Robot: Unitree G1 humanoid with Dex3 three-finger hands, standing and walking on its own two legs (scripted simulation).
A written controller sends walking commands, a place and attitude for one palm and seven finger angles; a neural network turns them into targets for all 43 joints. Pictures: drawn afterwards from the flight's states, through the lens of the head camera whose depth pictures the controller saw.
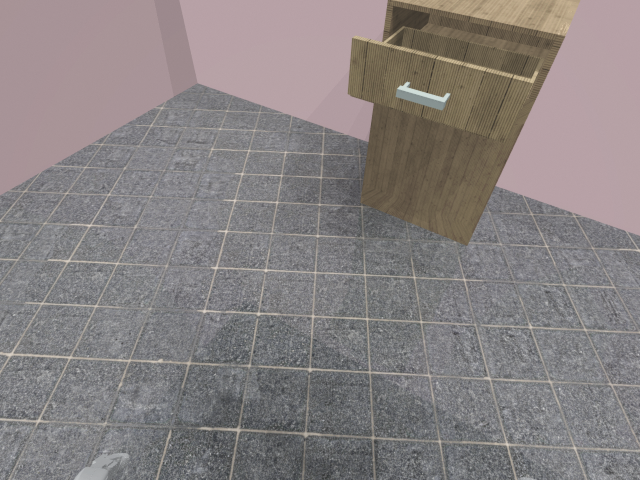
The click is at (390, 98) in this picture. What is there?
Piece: drawer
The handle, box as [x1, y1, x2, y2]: [396, 82, 449, 109]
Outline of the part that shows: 396,96 439,109 443,108 446,100 449,97 449,93 446,93 443,97 439,97 411,89 408,87 409,82 406,82 402,86 400,85 397,88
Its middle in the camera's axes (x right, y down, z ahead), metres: +0.27 -0.37 +1.00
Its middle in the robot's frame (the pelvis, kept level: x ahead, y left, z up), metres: +1.01 -0.22 -0.01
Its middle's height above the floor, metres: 0.76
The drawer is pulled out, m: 0.29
